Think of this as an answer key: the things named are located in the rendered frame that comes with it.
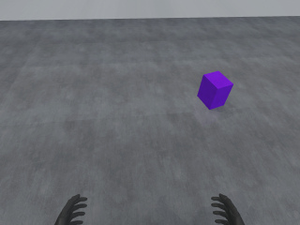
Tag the robot right hand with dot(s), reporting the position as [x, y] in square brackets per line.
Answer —
[231, 214]

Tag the carton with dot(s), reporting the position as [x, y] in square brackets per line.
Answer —
[214, 89]

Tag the robot left hand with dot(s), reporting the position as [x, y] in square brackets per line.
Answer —
[67, 214]

